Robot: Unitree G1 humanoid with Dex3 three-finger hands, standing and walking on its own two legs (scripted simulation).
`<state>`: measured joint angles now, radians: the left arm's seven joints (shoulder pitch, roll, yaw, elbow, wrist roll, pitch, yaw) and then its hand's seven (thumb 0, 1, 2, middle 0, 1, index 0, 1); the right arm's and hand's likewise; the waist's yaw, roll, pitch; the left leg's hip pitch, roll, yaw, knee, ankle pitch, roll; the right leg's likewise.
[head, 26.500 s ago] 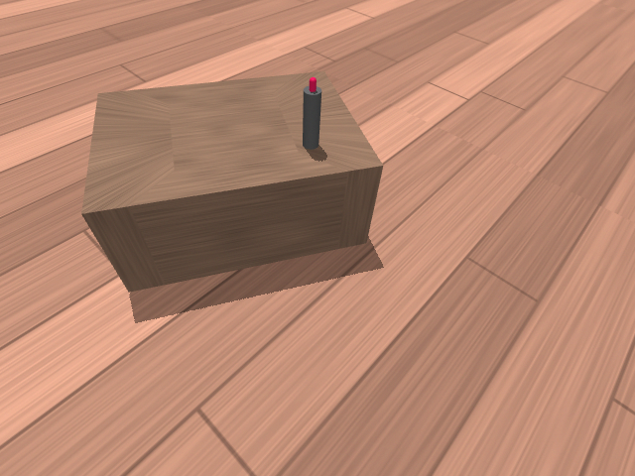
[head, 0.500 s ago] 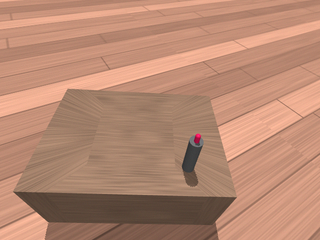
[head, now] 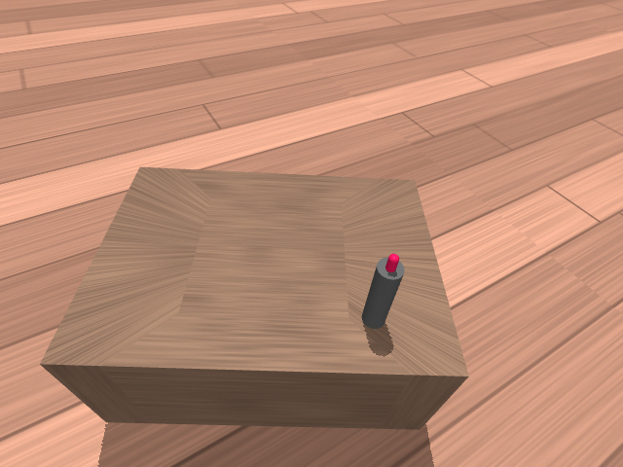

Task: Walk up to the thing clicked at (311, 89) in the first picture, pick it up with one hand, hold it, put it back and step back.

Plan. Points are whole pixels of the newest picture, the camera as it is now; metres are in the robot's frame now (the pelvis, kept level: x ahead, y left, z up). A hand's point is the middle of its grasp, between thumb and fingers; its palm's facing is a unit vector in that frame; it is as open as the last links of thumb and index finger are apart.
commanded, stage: stand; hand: right
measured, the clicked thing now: (382, 290) +0.52 -0.17 -0.24
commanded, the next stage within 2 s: step back in 1.18 s
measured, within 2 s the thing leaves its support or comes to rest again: neither
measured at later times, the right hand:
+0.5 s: hand out of the picture +0.10 -0.25 -0.16, palm faces -0.03 +0.94 -0.34, open 7.4 cm
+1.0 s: hand out of the picture +0.11 -0.25 -0.15, palm faces -0.03 +0.94 -0.35, open 7.4 cm
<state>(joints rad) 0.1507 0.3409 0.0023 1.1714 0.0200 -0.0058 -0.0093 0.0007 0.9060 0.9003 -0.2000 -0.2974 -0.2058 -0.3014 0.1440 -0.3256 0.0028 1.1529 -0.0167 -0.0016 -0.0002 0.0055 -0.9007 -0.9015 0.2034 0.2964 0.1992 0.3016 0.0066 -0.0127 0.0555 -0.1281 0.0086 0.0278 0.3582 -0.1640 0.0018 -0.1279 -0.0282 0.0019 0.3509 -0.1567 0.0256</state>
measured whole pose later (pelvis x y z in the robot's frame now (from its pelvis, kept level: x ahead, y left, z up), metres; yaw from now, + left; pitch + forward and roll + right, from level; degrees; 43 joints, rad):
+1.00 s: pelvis +0.03 +0.00 +0.00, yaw +0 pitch -3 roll +0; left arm 0.10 0.34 0.00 1.14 0.01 -0.01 0.00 0.00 0.91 0.90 -0.20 -0.30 -0.21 -0.30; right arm 0.11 -0.34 0.00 1.14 -0.01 -0.01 0.00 0.01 -0.90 -0.90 0.20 0.30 0.20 0.30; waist 0.00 -0.01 0.05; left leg -0.08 0.00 0.02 0.31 -0.19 0.00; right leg -0.08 -0.03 -0.01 0.30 -0.18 0.03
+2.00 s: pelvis -0.12 +0.03 -0.01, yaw +3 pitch +0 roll -2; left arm 0.12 0.40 0.08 0.86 0.01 0.06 0.02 0.00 0.91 0.90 -0.20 -0.30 -0.21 -0.30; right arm 0.14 -0.35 -0.04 0.91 -0.03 0.05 0.00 0.01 -0.90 -0.90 0.21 0.30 0.20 0.30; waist 0.01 -0.05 0.16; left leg -0.27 0.00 -0.02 0.56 -0.28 0.04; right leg -0.48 0.12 0.15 1.20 -0.48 0.01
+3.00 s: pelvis -0.40 +0.02 -0.03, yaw -4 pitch -2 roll -1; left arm 0.19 0.39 0.09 0.87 0.03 0.06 -0.02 0.00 0.91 0.90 -0.20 -0.30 -0.21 -0.30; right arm 0.07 -0.41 -0.05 0.79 -0.03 0.04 -0.01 0.00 -0.90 -0.90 0.21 0.30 0.20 0.30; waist 0.02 0.01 0.20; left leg -0.45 0.08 0.00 0.67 -0.17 -0.02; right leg -0.21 0.03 0.05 0.67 -0.43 0.01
